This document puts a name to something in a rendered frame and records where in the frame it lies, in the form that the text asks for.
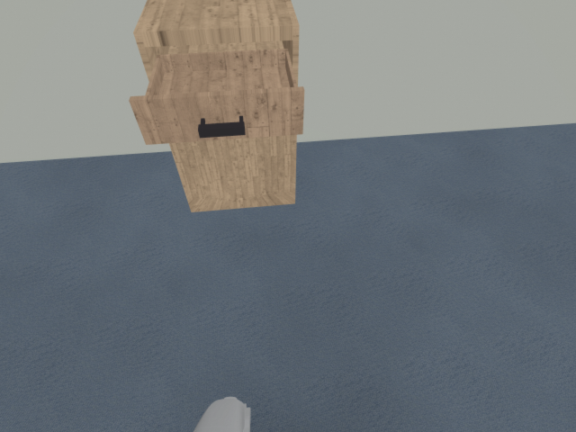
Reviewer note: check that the handle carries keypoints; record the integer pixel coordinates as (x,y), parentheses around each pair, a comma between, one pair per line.
(221,129)

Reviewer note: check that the drawer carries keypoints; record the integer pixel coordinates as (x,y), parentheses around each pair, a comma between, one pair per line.
(220,86)

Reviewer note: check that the left robot thigh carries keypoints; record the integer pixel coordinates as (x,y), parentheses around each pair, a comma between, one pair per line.
(225,415)

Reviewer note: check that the cabinet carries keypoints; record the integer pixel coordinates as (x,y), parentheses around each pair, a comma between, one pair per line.
(227,173)

